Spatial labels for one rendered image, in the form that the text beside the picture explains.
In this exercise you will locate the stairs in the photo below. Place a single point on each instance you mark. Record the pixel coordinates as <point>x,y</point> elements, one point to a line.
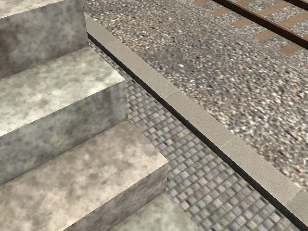
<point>70,159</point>

